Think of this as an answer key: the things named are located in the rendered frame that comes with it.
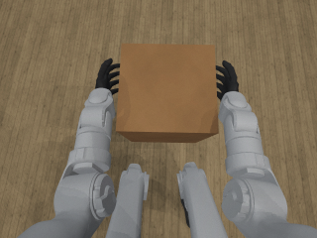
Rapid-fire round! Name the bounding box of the left robot forearm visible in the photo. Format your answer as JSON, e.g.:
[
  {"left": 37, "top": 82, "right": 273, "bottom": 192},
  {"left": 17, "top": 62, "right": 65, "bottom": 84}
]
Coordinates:
[{"left": 53, "top": 87, "right": 116, "bottom": 211}]

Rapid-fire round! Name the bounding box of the robot left upper arm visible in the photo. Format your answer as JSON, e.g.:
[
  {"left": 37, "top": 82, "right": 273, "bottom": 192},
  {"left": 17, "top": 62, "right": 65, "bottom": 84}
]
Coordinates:
[{"left": 17, "top": 172, "right": 117, "bottom": 238}]

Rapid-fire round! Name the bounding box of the carton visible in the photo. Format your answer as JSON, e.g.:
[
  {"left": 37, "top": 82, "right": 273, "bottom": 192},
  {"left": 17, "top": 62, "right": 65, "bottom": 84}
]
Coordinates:
[{"left": 116, "top": 43, "right": 219, "bottom": 144}]

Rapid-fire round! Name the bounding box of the right robot forearm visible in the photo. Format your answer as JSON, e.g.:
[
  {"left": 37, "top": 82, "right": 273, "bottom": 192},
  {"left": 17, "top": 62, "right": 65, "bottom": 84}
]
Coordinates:
[{"left": 218, "top": 91, "right": 288, "bottom": 212}]

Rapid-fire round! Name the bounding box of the left robot hand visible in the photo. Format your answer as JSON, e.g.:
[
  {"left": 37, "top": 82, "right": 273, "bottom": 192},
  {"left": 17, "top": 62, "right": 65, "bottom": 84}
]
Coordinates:
[{"left": 95, "top": 58, "right": 120, "bottom": 95}]

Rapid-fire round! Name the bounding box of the right robot hand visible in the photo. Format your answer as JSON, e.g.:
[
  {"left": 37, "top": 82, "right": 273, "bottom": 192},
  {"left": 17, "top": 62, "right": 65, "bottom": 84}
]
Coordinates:
[{"left": 215, "top": 60, "right": 239, "bottom": 102}]

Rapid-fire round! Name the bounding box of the robot right foot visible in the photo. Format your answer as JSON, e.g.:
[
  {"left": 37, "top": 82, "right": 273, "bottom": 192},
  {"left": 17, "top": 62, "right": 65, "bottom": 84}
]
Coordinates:
[{"left": 180, "top": 199, "right": 190, "bottom": 228}]

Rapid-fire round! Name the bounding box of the robot right upper arm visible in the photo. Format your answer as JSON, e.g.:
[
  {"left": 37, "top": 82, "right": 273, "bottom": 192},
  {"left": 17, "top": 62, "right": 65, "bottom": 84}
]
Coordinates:
[{"left": 221, "top": 177, "right": 317, "bottom": 238}]

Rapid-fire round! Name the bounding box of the right robot thigh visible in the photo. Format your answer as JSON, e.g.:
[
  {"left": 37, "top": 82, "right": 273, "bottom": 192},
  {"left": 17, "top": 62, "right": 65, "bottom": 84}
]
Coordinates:
[{"left": 176, "top": 167, "right": 229, "bottom": 238}]

